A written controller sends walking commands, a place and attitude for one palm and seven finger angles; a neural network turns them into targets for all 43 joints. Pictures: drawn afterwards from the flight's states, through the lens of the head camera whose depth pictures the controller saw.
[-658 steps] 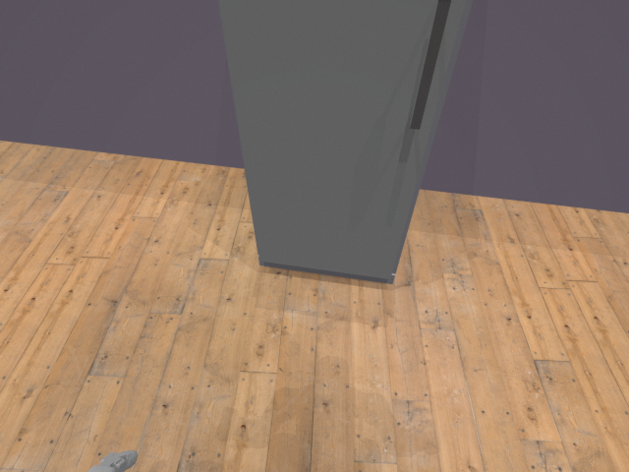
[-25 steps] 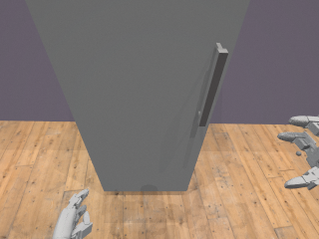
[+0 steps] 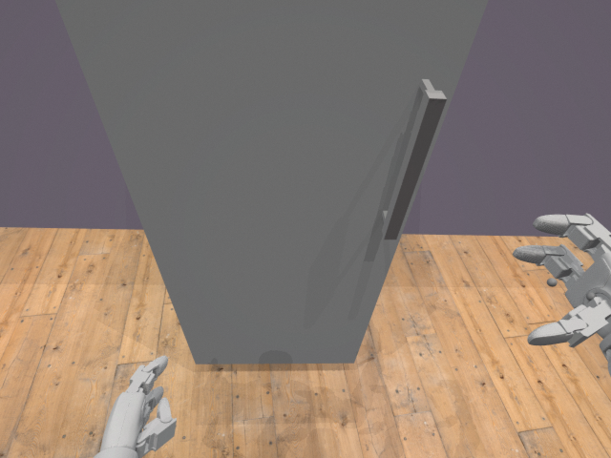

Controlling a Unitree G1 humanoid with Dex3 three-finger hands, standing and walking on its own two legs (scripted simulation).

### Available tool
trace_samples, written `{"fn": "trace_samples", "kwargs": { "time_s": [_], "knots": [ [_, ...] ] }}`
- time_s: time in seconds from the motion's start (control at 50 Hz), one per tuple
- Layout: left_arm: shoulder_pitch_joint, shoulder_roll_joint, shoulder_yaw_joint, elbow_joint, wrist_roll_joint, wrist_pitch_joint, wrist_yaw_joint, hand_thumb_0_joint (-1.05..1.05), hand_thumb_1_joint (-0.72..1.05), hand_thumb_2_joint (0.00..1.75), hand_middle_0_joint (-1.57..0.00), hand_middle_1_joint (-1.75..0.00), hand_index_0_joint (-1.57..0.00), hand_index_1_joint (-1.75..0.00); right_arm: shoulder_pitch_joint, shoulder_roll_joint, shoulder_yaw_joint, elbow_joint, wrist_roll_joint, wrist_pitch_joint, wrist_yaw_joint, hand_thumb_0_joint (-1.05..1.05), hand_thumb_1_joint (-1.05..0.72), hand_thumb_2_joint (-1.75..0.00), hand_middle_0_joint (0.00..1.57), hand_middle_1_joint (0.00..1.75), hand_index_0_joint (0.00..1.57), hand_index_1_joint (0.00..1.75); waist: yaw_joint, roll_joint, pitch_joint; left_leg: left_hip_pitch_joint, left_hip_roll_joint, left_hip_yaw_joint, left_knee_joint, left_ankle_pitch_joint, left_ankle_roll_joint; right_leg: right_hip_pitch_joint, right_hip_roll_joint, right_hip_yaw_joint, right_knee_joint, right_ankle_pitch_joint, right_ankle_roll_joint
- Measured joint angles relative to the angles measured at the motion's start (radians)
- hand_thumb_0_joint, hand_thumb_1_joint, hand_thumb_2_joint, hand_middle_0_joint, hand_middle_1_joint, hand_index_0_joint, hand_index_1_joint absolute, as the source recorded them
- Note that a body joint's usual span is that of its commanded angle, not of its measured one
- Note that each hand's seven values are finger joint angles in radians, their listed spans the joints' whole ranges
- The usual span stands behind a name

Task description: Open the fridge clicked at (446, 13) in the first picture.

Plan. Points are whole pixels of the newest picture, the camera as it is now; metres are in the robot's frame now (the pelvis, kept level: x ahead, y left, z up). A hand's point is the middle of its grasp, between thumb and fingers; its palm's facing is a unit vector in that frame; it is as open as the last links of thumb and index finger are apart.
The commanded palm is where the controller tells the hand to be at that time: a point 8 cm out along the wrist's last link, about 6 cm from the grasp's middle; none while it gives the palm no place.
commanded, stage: move the hooked fingers beside the handle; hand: right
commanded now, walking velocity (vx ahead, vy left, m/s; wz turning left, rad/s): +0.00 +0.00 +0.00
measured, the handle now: (405, 168) +0.51 -0.13 +0.13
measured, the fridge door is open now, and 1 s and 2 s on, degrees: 0 0 0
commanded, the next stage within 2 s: none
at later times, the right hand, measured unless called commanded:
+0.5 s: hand (510, 245) +0.35 -0.23 +0.15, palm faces -0.04 +1.00 -0.02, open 14.0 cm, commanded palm +0.33 -0.29 +0.15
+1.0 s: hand (474, 208) +0.42 -0.21 +0.14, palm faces -0.05 +1.00 +0.01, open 14.0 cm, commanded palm +0.40 -0.27 +0.15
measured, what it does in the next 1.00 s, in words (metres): stands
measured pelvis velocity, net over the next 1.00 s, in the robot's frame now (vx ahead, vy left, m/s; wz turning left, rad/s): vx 0.01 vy -0.01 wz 0.03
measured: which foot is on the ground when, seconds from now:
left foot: down 0.00-1.00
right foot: down 0.00-1.00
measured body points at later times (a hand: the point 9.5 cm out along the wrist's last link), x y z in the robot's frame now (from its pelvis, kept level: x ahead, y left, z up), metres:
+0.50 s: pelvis +0.00 -0.01 +0.00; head +0.00 +0.00 +0.45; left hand +0.14 +0.24 -0.08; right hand +0.34 -0.29 +0.15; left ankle -0.01 +0.10 -0.73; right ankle +0.01 -0.12 -0.73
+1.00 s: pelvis +0.01 -0.01 +0.00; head +0.03 -0.01 +0.45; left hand +0.11 +0.25 -0.10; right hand +0.42 -0.27 +0.14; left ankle -0.01 +0.10 -0.73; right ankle +0.01 -0.12 -0.73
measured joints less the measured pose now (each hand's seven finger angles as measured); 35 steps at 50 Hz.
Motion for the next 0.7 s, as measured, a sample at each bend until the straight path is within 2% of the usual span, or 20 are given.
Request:
{"fn": "trace_samples", "kwargs": {
  "time_s": [0.14, 0.26, 0.5, 0.7],
  "knots": [
    [0.014, -0.004, -0.001, 0.006, 0.000, 0.007, 0.003, 0.02, 0.91, 0.90, -0.20, -0.30, -0.20, -0.30, -0.078, 0.002, 0.018, 0.059, -0.022, -0.017, -0.025, -0.01, 0.50, -0.30, 0.31, 1.20, 0.30, 1.20, 0.020, 0.008, 0.002, -0.011, 0.001, -0.008, 0.002, 0.004, -0.001, -0.006, 0.000, -0.008, -0.002, 0.003, -0.002],
    [0.033, -0.003, 0.001, 0.005, 0.000, 0.019, -0.005, 0.02, 0.91, 0.90, -0.20, -0.30, -0.20, -0.30, -0.110, 0.003, 0.026, 0.097, -0.032, -0.007, -0.041, -0.01, 0.50, -0.30, 0.30, 1.20, 0.30, 1.20, 0.034, 0.010, -0.009, -0.022, 0.003, -0.020, 0.002, 0.006, -0.005, -0.010, 0.002, -0.020, -0.008, 0.004, -0.006],
    [0.045, -0.006, 0.006, 0.013, 0.002, 0.040, -0.010, 0.02, 0.91, 0.90, -0.20, -0.30, -0.20, -0.30, -0.157, 0.045, 0.076, 0.105, -0.057, -0.017, -0.098, -0.01, 0.50, -0.30, 0.30, 1.20, 0.30, 1.20, 0.034, 0.016, -0.009, -0.021, 0.010, -0.027, -0.006, 0.011, -0.013, -0.008, 0.009, -0.027, -0.017, 0.007, -0.015],
    [0.034, -0.013, -0.001, 0.015, 0.006, 0.065, -0.011, 0.01, 0.91, 0.90, -0.20, -0.30, -0.20, -0.30, -0.272, 0.038, 0.101, 0.224, -0.091, -0.020, -0.138, -0.01, 0.50, -0.30, 0.30, 1.20, 0.30, 1.20, 0.046, 0.024, -0.002, -0.031, 0.010, -0.025, -0.014, 0.017, -0.013, -0.021, 0.010, -0.024, -0.021, 0.012, -0.016]
  ]
}}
